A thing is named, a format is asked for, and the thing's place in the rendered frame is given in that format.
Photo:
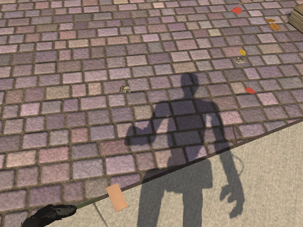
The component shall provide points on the left robot hand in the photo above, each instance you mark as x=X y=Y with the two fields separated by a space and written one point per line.
x=49 y=214

